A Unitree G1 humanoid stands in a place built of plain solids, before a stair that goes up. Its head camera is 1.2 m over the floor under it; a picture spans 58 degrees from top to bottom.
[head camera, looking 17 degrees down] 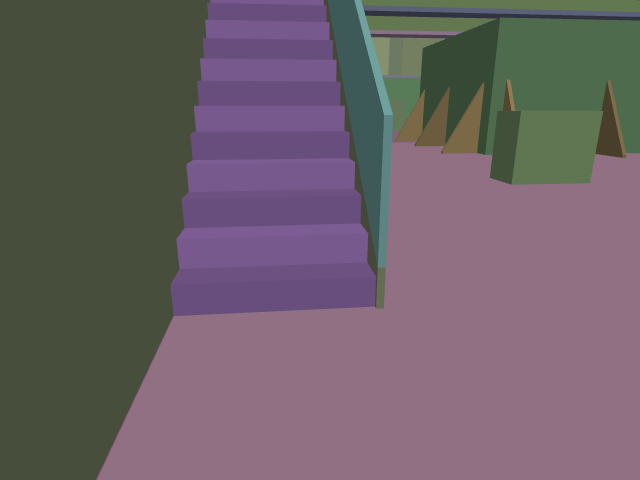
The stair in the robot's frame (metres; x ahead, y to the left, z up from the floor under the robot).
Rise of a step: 0.20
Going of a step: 0.26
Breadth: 1.24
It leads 6 degrees to the left of straight ahead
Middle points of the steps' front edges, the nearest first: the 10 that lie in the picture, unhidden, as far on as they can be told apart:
2.42 0.27 0.20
2.68 0.29 0.41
2.94 0.32 0.61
3.20 0.35 0.81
3.46 0.38 1.01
3.72 0.40 1.22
3.98 0.43 1.42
4.24 0.46 1.62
4.50 0.49 1.83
4.77 0.52 2.03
